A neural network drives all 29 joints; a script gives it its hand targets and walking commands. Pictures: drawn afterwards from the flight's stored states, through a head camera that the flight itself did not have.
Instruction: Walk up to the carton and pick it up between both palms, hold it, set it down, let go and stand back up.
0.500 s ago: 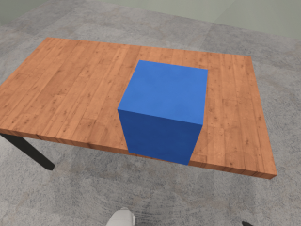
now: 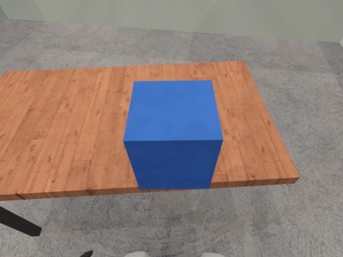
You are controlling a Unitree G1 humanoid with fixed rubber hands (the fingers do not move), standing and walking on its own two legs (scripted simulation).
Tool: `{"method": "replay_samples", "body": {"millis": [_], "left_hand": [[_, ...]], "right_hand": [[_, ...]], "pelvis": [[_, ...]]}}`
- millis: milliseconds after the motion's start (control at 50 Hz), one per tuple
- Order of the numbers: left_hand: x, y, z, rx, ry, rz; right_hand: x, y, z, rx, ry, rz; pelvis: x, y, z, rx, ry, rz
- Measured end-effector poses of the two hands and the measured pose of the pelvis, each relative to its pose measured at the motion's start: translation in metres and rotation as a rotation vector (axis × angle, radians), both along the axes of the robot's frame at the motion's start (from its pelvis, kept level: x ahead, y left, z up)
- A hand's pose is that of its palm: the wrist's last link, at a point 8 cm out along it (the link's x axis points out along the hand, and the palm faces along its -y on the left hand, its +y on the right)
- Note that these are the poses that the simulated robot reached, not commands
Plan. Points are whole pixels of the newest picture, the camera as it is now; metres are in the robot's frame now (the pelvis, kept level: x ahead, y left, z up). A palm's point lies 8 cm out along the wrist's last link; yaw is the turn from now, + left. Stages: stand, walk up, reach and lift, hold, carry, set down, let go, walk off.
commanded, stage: walk up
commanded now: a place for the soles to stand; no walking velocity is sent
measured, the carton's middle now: (173, 138) +0.42 +0.02 -0.01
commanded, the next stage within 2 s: reach and lift in 1.02 s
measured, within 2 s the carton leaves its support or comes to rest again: neither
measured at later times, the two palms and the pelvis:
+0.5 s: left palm out of the picture +0.08 +0.23 -0.11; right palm out of the picture +0.04 -0.25 -0.12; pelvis +0.01 +0.00 +0.02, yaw -6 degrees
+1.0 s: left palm out of the picture +0.10 +0.23 -0.11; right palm out of the picture +0.02 -0.26 -0.13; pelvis +0.01 +0.00 +0.01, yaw -10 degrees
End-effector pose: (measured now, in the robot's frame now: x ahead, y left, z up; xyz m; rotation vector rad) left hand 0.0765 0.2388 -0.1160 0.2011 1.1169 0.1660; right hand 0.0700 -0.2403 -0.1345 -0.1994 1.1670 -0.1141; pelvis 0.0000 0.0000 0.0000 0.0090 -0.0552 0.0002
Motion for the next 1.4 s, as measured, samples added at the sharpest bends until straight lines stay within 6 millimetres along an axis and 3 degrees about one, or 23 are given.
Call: {"method": "replay_samples", "body": {"millis": [80, 180, 520, 880, 1020, 1080, 1160, 1240, 1300, 1400], "left_hand": [[0.018, -0.007, 0.0, -0.036, -0.018, -0.049], [0.025, -0.014, 0.003, -0.06, -0.01, -0.085], [0.005, -0.01, 0.007, -0.01, 0.108, -0.088], [0.022, -0.008, 0.0, 0.02, 0.1, -0.157], [0.02, -0.006, 0.006, 0.03, 0.102, -0.146], [0.034, -0.003, -0.004, 0.031, 0.195, -0.122], [0.09, -0.01, -0.011, 0.027, 0.162, -0.163], [0.136, -0.027, 0.003, 0.014, 0.038, -0.242], [0.141, -0.037, 0.017, -0.004, -0.028, -0.275], [0.119, -0.04, 0.025, -0.027, -0.049, -0.252]], "right_hand": [[-0.023, -0.001, 0.008, -0.013, 0.038, -0.036], [-0.036, -0.005, 0.016, -0.016, 0.065, -0.07], [-0.029, -0.009, 0.015, 0.008, 0.05, -0.115], [-0.046, -0.018, 0.008, -0.017, 0.085, -0.179], [-0.051, -0.022, 0.006, -0.01, 0.101, -0.194], [-0.034, -0.022, 0.002, 0.001, 0.038, -0.169], [0.007, -0.022, -0.008, 0.015, -0.032, -0.14], [0.042, -0.016, -0.003, 0.029, -0.139, -0.169], [0.052, -0.011, 0.011, 0.048, -0.222, -0.179], [0.043, -0.009, 0.029, 0.039, -0.264, -0.17]], "pelvis": [[0.002, 0.002, 0.005, 0.003, -0.001, -0.024], [0.004, 0.002, 0.012, -0.002, 0.005, -0.043], [0.013, -0.004, 0.019, 0.011, 0.019, -0.099], [0.011, -0.001, 0.011, 0.033, 0.013, -0.164], [0.01, 0.0, 0.012, 0.013, 0.016, -0.18], [0.003, 0.004, 0.004, 0.011, 0.064, -0.143], [-0.014, 0.007, -0.015, -0.003, 0.076, -0.095], [-0.02, 0.01, -0.024, -0.022, 0.06, -0.093], [-0.019, 0.012, -0.022, -0.033, 0.032, -0.102], [-0.01, 0.01, -0.011, -0.028, 0.014, -0.1]]}}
